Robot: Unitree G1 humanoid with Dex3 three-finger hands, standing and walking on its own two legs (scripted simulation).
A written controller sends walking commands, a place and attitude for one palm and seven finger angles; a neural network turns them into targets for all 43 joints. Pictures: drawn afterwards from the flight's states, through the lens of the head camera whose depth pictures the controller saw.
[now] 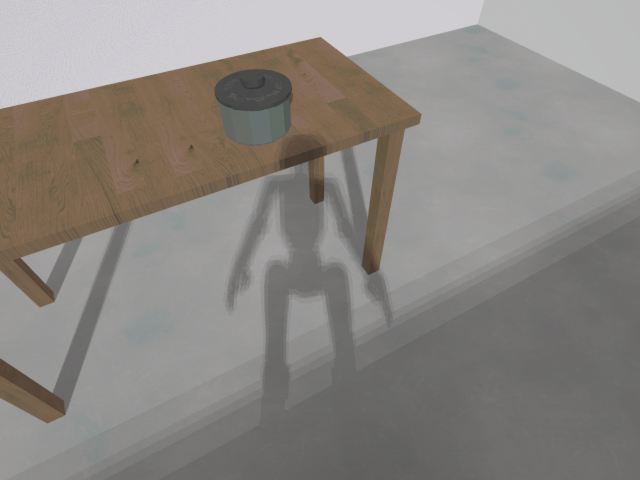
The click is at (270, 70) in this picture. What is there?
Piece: lid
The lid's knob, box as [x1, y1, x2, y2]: [240, 70, 263, 87]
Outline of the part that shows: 240,75 241,84 247,87 258,86 263,82 262,73 259,71 249,70 243,72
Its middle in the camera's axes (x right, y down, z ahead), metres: -0.16 -0.36 +0.88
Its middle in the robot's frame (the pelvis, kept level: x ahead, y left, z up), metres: +0.91 +0.21 +0.05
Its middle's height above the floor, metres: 0.83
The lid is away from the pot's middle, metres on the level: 0.00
